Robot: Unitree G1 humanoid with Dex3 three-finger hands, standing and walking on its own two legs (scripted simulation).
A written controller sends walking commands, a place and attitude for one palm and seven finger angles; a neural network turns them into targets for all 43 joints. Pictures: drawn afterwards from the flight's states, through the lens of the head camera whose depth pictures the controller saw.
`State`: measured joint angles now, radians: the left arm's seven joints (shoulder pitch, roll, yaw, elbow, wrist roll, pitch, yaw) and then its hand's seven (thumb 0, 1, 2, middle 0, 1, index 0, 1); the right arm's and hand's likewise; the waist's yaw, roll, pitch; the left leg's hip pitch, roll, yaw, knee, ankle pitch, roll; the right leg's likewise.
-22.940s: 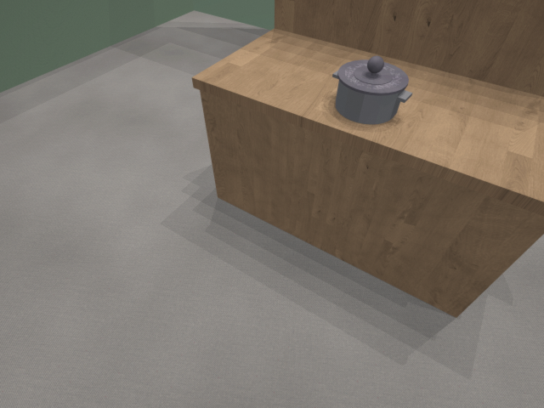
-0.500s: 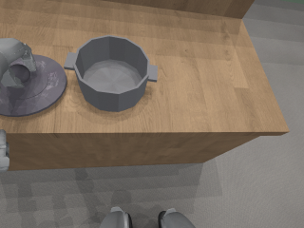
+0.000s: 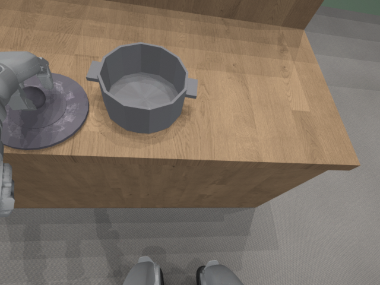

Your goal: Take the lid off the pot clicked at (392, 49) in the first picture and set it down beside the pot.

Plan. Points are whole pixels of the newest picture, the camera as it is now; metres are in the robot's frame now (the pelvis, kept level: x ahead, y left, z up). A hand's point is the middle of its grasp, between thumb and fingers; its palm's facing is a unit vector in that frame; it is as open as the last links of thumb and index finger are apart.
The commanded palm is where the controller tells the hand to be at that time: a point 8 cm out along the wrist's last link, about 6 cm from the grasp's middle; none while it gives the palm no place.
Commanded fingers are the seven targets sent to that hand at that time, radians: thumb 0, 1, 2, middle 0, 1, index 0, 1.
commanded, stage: open the fingers wide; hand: left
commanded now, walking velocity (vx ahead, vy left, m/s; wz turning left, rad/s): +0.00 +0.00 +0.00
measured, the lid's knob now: (32, 97) +0.52 +0.31 +0.00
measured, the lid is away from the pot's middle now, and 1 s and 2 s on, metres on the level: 0.24 0.24 0.24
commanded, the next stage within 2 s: raise the empty hand in 0.50 s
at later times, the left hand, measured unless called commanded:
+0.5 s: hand (21, 85) +0.51 +0.31 +0.05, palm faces -0.47 -0.10 -0.88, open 10.9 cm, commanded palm +0.56 +0.29 +0.10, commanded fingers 0.00 0.03 0.56 -0.32 -0.92 -0.32 -0.92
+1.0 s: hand (9, 76) +0.50 +0.31 +0.08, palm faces -0.44 -0.11 -0.89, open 11.0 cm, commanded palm +0.56 +0.29 +0.14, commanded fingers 0.00 0.03 0.56 -0.32 -0.92 -0.32 -0.92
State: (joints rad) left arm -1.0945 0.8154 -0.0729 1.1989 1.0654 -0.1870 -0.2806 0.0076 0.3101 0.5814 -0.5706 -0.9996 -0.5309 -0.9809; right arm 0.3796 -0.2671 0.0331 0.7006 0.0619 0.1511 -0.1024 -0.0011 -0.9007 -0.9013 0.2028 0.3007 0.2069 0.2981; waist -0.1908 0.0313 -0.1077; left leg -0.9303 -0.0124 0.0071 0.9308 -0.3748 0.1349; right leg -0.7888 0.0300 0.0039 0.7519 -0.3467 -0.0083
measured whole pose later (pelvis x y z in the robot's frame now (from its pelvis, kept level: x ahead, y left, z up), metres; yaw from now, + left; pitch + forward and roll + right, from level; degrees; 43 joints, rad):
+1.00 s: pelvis +0.00 +0.00 +0.01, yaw +0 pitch +20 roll -8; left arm -1.16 0.84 -0.07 1.22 1.06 -0.17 -0.34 0.00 0.04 0.56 -0.33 -0.92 -0.33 -0.92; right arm 0.38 -0.26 0.04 0.70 0.08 0.16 -0.09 0.00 -0.90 -0.90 0.20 0.30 0.21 0.30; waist -0.19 0.04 -0.11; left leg -0.88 -0.01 0.02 0.90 -0.37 0.13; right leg -0.74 0.03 0.02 0.72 -0.34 0.00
